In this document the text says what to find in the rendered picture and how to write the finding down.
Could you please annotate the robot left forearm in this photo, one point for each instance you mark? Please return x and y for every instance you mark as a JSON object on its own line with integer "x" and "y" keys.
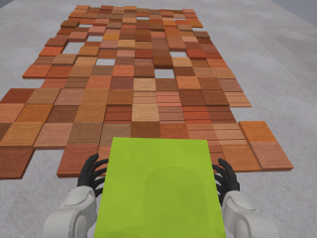
{"x": 74, "y": 216}

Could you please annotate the robot right forearm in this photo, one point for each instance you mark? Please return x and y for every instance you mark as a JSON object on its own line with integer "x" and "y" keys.
{"x": 244, "y": 220}

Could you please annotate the robot right hand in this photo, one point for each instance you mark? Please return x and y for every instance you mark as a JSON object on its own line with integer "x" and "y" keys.
{"x": 228, "y": 179}

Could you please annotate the robot left hand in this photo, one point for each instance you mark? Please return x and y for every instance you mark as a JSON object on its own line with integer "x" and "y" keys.
{"x": 88, "y": 174}

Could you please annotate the carton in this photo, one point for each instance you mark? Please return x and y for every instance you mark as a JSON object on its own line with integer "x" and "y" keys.
{"x": 159, "y": 188}

